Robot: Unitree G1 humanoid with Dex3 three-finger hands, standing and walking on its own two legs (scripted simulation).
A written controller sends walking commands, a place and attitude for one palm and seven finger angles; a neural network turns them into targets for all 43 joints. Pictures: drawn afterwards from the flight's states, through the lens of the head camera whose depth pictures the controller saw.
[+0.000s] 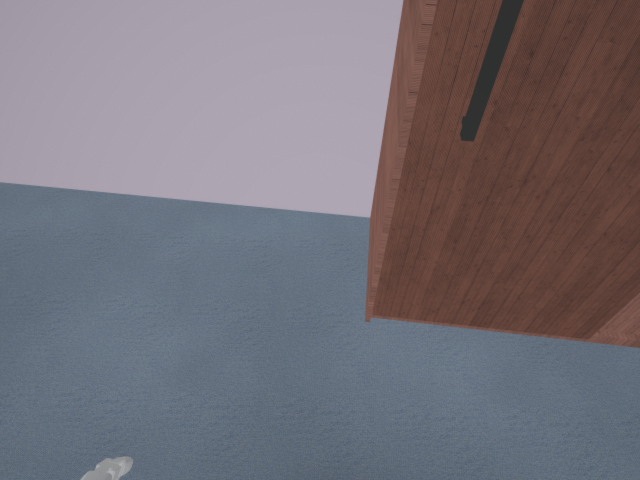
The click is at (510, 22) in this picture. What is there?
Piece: wardrobe's sliding door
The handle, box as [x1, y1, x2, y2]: [460, 0, 523, 141]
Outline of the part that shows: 523,0 502,1 466,115 463,116 461,121 461,140 473,141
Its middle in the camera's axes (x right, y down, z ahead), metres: +0.29 -0.31 +0.68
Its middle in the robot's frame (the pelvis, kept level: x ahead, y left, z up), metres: +0.75 -0.25 +0.20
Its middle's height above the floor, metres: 0.97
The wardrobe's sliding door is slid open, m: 0.00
